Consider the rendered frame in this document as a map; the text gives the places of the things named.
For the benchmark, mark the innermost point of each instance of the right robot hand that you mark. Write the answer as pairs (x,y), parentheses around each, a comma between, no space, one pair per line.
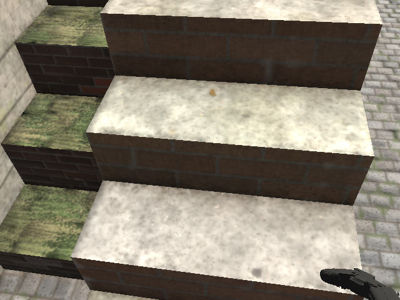
(359,282)

